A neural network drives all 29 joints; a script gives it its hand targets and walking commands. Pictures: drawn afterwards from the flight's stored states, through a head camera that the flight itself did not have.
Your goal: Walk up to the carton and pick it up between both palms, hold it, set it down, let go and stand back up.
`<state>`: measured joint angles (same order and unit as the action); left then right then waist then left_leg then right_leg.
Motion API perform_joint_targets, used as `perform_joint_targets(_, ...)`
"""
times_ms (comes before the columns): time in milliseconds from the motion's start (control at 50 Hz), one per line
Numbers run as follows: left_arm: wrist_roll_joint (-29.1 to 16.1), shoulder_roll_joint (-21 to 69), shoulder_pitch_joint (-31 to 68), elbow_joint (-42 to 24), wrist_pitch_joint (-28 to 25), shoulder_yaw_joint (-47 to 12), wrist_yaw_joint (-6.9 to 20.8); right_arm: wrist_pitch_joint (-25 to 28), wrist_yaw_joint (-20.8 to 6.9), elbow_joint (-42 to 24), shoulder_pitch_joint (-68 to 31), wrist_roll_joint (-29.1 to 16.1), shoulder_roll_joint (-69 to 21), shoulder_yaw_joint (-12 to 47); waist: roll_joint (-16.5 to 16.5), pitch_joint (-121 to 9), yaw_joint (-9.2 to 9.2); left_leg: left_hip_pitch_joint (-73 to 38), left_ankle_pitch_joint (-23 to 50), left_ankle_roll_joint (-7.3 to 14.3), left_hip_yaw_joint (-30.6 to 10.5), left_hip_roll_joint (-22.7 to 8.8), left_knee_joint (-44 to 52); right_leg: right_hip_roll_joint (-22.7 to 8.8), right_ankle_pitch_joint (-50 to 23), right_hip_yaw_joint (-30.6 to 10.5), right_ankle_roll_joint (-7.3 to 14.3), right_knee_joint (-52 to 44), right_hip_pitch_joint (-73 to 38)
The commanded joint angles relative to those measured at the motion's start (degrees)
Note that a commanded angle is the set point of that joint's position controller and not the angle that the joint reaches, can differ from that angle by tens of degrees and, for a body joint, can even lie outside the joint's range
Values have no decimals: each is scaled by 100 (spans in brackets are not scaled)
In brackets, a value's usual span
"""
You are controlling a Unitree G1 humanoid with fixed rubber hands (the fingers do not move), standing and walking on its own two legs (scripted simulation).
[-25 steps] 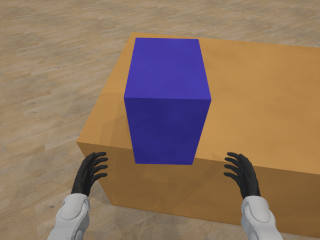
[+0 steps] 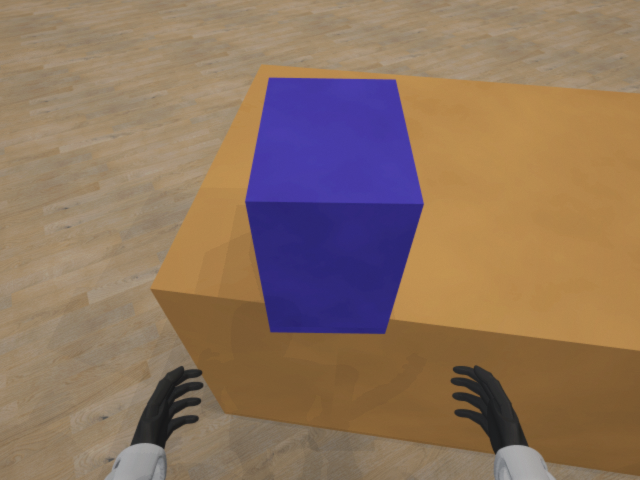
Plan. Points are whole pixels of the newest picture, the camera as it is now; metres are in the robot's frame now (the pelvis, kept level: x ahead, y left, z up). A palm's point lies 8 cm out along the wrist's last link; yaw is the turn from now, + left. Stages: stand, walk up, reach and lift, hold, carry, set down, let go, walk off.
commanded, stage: set down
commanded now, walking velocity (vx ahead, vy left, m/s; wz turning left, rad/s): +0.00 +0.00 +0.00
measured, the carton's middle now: (329, 212) +0.46 +0.01 +0.06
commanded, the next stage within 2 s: let go in 0.36 s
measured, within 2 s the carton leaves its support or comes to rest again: neither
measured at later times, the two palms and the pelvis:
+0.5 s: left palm (159, 468) +0.15 +0.22 -0.08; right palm (516, 468) +0.16 -0.23 -0.08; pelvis +0.00 -0.01 +0.00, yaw +0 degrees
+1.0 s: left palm out of the picture +0.13 +0.23 -0.09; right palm out of the picture +0.13 -0.24 -0.11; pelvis -0.01 -0.01 -0.01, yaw +3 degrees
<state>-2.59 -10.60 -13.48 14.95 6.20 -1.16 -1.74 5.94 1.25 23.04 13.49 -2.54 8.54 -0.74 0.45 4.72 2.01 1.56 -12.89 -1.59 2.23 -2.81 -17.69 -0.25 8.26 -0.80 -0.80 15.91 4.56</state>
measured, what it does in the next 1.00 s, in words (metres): stands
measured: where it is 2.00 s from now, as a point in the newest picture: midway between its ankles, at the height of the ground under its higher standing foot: outside the picture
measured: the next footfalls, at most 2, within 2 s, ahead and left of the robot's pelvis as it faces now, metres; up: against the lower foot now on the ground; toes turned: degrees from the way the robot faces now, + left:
none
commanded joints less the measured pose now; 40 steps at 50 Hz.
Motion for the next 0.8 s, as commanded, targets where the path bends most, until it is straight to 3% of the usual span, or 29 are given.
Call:
perform_joint_targets(0, 140, -328, 354, -297, -203, 148, 13, 311, -77, -167, -376, 138, 555, -157, 150, -537, -45, 151, 1462, -141, 190, 289, 81, 266, -463, 107, 269, -128, -319)
perform_joint_targets(20, 48, -414, 360, -519, -249, 174, 6, 372, -83, -381, -389, 80, 484, -180, 63, -644, -57, 120, 1510, -115, 203, 287, 61, 258, -610, 104, 254, -97, -345)
perform_joint_targets(40, 161, -349, 301, -147, -229, 139, 8, 370, -94, 40, -332, 172, 484, -191, 153, -524, -115, 136, 1464, -140, 207, 287, 41, 265, -532, 113, 266, -95, -279)
perform_joint_targets(120, 263, -429, 341, 84, -236, 223, 26, 495, -119, 408, -460, 228, 571, -174, 29, -469, -77, 179, 1364, -104, 226, 278, 20, 247, -561, 87, 258, -51, -310)
perform_joint_targets(140, 157, -524, 541, -352, -302, 282, -11, 585, -128, 83, -575, 154, 576, -219, 43, -738, -32, 191, 1421, -118, 228, 272, 10, 270, -611, 118, 235, -12, -447)
perform_joint_targets(160, 282, -410, 306, 158, -240, 177, -4, 552, -144, 587, -441, 253, 570, -206, 88, -445, -105, 253, 1297, -124, 242, 269, 3, 279, -487, 104, 250, -11, -330)
perform_joint_targets(200, 116, -529, 483, -223, -286, 253, -30, 615, -153, 136, -599, 179, 558, -260, 8, -675, -76, 213, 1149, -88, 269, 253, 45, 255, -419, 125, 216, -11, -424)
perform_joint_targets(220, 116, -512, 379, -53, -290, 253, -24, 634, -153, 210, -562, 212, 571, -231, -54, -604, -75, 290, 1260, -77, 279, 292, 1, 240, -629, 102, 188, 32, -429)
perform_joint_targets(240, 263, -378, 470, 493, -195, 194, 31, 576, -178, 860, -606, 321, 640, -222, -39, -360, -170, 291, 1127, -95, 256, 295, -10, 252, -471, 150, 204, 38, -253)
perform_joint_targets(300, 284, -377, 451, 402, -135, 264, 53, 614, -180, 830, -605, 288, 618, -236, 104, -372, -69, 260, 1249, -115, 283, 262, -7, 255, -439, 165, 232, 25, -292)
perform_joint_targets(360, 285, -387, 388, 522, -115, 333, 64, 676, -178, 904, -556, 343, 579, -227, -75, -575, -99, 125, 1371, -115, 263, 277, -72, 281, -714, 157, 181, 58, -409)
perform_joint_targets(380, 400, -418, 387, 747, -77, 349, 71, 676, -187, 1255, -525, 421, 634, -251, 32, -386, -141, 141, 1371, -126, 276, 262, -75, 269, -621, 166, 205, 42, -297)
perform_joint_targets(460, 388, -427, 540, 699, -26, 387, 112, 701, -178, 1276, -676, 454, 628, -285, 49, -306, -124, 217, 1143, -77, 292, 272, -19, 258, -391, 170, 205, 16, -293)
perform_joint_targets(480, 392, -473, 594, 601, -42, 405, 94, 711, -189, 1209, -691, 428, 594, -286, 43, -354, -48, 253, 1127, -79, 305, 280, -36, 266, -416, 161, 183, 39, -327)
perform_joint_targets(600, 348, -462, 553, 719, -127, 356, 84, 844, -184, 1354, -644, 473, 646, -375, -9, -519, -165, 139, 1262, -86, 289, 254, -125, 272, -769, 160, 149, 139, -319)
perform_joint_targets(780, 307, -500, 613, 699, -54, 352, 93, 812, -221, 1319, -650, 413, 636, -320, 11, -489, -94, 223, 1201, -77, 270, 263, -125, 275, -612, 176, 180, 169, -352)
